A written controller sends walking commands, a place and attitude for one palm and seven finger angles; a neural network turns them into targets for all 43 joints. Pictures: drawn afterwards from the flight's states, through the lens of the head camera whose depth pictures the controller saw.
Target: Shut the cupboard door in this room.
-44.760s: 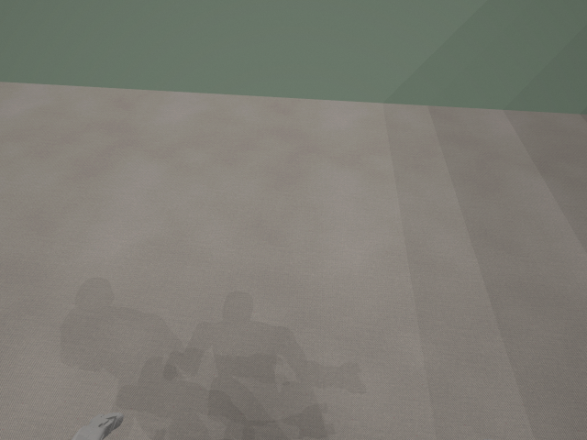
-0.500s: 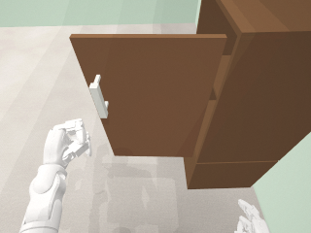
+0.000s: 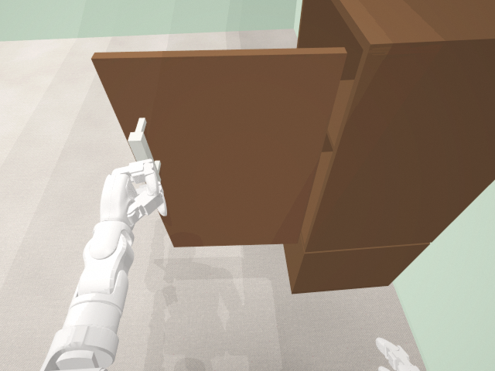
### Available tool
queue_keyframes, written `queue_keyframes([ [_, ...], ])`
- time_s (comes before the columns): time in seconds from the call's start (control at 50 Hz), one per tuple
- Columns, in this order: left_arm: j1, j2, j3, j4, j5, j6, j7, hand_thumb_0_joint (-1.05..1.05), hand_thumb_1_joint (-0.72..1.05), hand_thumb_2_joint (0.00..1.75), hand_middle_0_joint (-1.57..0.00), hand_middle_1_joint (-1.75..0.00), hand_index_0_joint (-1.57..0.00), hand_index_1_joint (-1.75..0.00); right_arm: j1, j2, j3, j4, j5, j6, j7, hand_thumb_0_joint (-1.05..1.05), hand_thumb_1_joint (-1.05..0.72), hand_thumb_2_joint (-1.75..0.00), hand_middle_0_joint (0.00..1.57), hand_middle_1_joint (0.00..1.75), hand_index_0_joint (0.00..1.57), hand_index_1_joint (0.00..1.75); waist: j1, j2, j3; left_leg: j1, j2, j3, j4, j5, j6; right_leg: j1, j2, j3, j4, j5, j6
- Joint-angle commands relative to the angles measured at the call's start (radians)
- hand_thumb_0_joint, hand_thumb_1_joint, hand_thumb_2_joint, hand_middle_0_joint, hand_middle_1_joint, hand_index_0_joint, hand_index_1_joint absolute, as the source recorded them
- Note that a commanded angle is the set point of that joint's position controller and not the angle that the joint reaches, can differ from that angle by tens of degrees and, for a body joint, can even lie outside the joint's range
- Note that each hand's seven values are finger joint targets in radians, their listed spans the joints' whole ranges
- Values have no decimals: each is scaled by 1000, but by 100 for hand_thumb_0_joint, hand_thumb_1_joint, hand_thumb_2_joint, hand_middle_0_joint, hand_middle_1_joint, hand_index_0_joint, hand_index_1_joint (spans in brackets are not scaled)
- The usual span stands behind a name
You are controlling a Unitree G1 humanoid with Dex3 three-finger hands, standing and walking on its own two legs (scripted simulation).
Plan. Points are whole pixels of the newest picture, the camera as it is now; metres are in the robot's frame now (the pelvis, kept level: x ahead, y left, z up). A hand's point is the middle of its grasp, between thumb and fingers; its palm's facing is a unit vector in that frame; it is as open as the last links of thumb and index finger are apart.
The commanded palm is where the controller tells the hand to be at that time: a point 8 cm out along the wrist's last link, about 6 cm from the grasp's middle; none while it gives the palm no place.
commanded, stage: bring the fist close to the handle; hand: left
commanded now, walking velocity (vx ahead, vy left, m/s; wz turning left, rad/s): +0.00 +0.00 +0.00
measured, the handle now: (148, 154) +0.47 +0.20 +0.08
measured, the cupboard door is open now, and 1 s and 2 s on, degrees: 87 80 71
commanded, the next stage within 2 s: push the door shut along its arc in 0.30 s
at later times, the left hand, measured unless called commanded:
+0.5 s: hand (149, 202) +0.35 +0.17 +0.09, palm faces +0.07 -1.00 -0.02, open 3.1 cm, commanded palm +0.34 +0.22 +0.09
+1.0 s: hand (161, 165) +0.43 +0.16 +0.09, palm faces -0.07 -1.00 -0.03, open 3.1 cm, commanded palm +0.42 +0.20 +0.09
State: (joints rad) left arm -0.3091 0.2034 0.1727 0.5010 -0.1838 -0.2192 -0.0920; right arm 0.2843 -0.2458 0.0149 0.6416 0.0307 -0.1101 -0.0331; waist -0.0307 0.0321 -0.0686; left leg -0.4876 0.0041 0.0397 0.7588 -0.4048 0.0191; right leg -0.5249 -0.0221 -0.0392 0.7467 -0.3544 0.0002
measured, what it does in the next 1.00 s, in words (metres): stands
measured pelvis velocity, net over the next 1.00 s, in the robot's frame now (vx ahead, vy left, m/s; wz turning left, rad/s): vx -0.01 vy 0.00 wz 0.01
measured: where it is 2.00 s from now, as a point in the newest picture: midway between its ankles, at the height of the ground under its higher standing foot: outside the picture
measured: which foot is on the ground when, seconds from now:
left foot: down 0.00-1.00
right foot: down 0.00-1.00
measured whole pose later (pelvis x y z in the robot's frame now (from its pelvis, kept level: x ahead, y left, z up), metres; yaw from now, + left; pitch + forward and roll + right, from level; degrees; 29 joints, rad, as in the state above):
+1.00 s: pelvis -0.01 +0.00 -0.01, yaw +1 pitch +11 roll -1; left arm -0.71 0.37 0.24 1.00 -0.18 -0.34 -0.27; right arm 0.34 -0.27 0.01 0.69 0.03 -0.05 -0.05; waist -0.09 0.02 -0.06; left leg -0.61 0.01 0.02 0.82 -0.40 0.02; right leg -0.63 -0.02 -0.05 0.79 -0.35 -0.01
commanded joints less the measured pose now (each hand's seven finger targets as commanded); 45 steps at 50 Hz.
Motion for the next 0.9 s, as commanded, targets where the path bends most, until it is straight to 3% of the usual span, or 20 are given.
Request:
queue_keyframes([
  [0.0, -317, 216, 110, -221, -5, -119, 20, 0, 90, 90, -130, -150, -130, -150, -25, -123, -48, -140, 2, -34, -5, 0, -90, -90, 20, 30, 20, 30, 16, -34, -296, 84, -3, -27, -108, 318, -14, 198, 16, 10, -70, 320, -18],
  [0.02, -293, 261, 147, -214, -2, -129, 23, 0, 90, 90, -130, -150, -130, -150, -19, -129, -53, -139, -1, -29, -8, 0, -90, -90, 20, 30, 20, 30, 23, -67, -303, 71, -2, -27, -106, 314, -9, 223, 16, 16, -73, 320, -17],
  [0.12, -290, 198, 77, -247, -7, -157, -11, 0, 90, 90, -130, -150, -130, -150, -20, -124, -57, -141, 4, -29, -7, 0, -90, -90, 20, 30, 20, 30, 6, 28, -326, 120, -1, -24, -102, 352, -11, 208, 20, 13, -72, 345, -23],
  [0.14, -277, 164, 53, -239, -17, -150, -22, 0, 90, 90, -130, -150, -130, -150, -21, -123, -56, -140, 8, -31, -6, 0, -90, -90, 20, 30, 20, 30, -1, 20, -313, 126, 0, -23, -103, 353, -10, 198, 21, 11, -78, 354, -21],
  [0.18, -252, 161, 54, -214, -32, -137, -40, 0, 90, 90, -130, -150, -130, -150, -18, -129, -59, -133, 12, -31, -8, 0, -90, -90, 20, 30, 20, 30, -5, -5, -282, 109, -2, -21, -107, 325, -11, 191, 22, 10, -91, 343, -19],
  [0.22, -219, 190, 83, -154, -43, -118, -51, 0, 90, 90, -130, -150, -130, -150, -14, -140, -61, -131, 13, -25, -14, 0, -90, -90, 20, 30, 20, 30, -7, -91, -236, 66, -3, -21, -114, 271, -4, 195, 19, 14, -111, 305, -12],
  [0.28, -273, 169, 63, -168, -44, -112, -54, 0, 90, 90, -130, -150, -130, -150, -31, -135, -57, -138, 19, -23, -16, 0, -90, -90, 20, 30, 20, 30, -8, -77, -208, 66, -7, -22, -129, 231, -5, 168, 16, 14, -119, 257, -13],
  [0.36, -327, 213, 93, -249, -34, -144, -33, 0, 90, 90, -130, -150, -130, -150, -44, -128, -54, -145, 13, -27, -18, 0, -90, -90, 20, 30, 20, 30, 3, -11, -277, 101, -10, -22, -123, 248, -3, 195, 13, 24, -106, 265, -16],
  [0.4, -323, 205, 80, -253, -27, -162, -31, 0, 90, 90, -130, -150, -130, -150, -46, -124, -51, -144, 12, -31, -17, 0, -90, -90, 20, 30, 20, 30, 1, -13, -282, 105, -8, -24, -120, 266, -5, 200, 15, 22, -97, 287, -18],
  [0.42, -332, 242, 102, -242, -25, -168, -30, 0, 90, 90, -130, -150, -130, -150, -37, -131, -54, -138, 11, -28, -20, 0, -90, -90, 20, 30, 20, 30, -6, -54, -285, 98, -4, -29, -115, 257, -2, 204, 15, 23, -97, 276, -14],
  [0.46, -412, 201, 50, -209, -18, -169, -44, 0, 90, 90, -130, -150, -130, -150, -42, -127, -48, -127, 14, -27, -22, 0, -90, -90, 20, 30, 20, 30, -30, -16, -256, 103, -5, -28, -114, 229, -2, 156, 17, 23, -99, 251, -14],
  [0.52, -475, 248, 67, -84, -14, -146, -70, 0, 90, 90, -130, -150, -130, -150, -32, -141, -46, -111, 17, -17, -30, 0, -90, -90, 20, 30, 20, 30, -44, -27, -199, 70, -6, -35, -115, 163, -1, 121, 15, 27, -114, 178, -14],
  [0.56, -545, 242, 56, -11, -21, -127, -92, 0, 90, 90, -130, -150, -130, -150, -30, -143, -41, -106, 22, -11, -32, 0, -90, -90, 20, 30, 20, 30, -54, -42, -199, 54, -11, -39, -117, 136, -2, 109, 14, 32, -118, 153, -14],
  [0.6, -597, 240, 51, 39, -27, -118, -111, 0, 90, 90, -130, -150, -130, -150, -24, -146, -39, -106, 23, -6, -34, 0, -90, -90, 20, 30, 20, 30, -56, -31, -220, 53, -14, -42, -115, 135, -4, 104, 14, 28, -113, 148, -17],
  [0.62, -612, 269, 73, 71, -28, -118, -118, 0, 90, 90, -130, -150, -130, -150, -12, -150, -41, -102, 20, -4, -36, 0, -90, -90, 20, 30, 20, 30, -55, -52, -238, 49, -12, -43, -109, 143, -1, 117, 14, 31, -109, 156, -16],
  [0.64, -617, 286, 92, 79, -29, -121, -124, 0, 90, 90, -130, -150, -130, -150, -9, -151, -41, -105, 20, -2, -35, 0, -90, -90, 20, 30, 20, 30, -44, -29, -269, 52, -14, -41, -105, 164, -3, 132, 12, 33, -100, 180, -19],
  [0.7, -690, 261, 66, 102, -28, -143, -139, 0, 90, 90, -130, -150, -130, -150, 17, -147, -40, -101, 16, -1, -29, 0, -90, -90, 20, 30, 20, 30, -49, 7, -333, 83, -13, -47, -86, 248, -8, 129, 16, 24, -66, 266, -24],
  [0.74, -702, 289, 94, 128, -24, -159, -141, 0, 90, 90, -130, -150, -130, -150, 39, -151, -45, -97, 11, 2, -24, 0, -90, -90, 20, 30, 20, 30, -50, -12, -353, 77, -11, -47, -77, 282, -7, 139, 18, 25, -53, 301, -22],
  [0.82, -798, 295, 78, 211, -12, -180, -160, 0, 90, 90, -130, -150, -130, -150, 75, -161, -53, -73, 10, 13, -24, 0, -90, -90, 20, 30, 20, 30, -86, -69, -327, 43, -8, -44, -59, 257, 2, 101, 23, 28, -52, 288, -15],
  [0.88, -883, 298, 61, 258, -3, -190, -185, 0, 90, 90, -130, -150, -130, -150, 90, -166, -53, -59, 12, 18, -23, 0, -90, -90, 20, 30, 20, 30, -105, -11, -321, 48, -9, -51, -58, 229, 0, 52, 25, 28, -51, 248, -20],
])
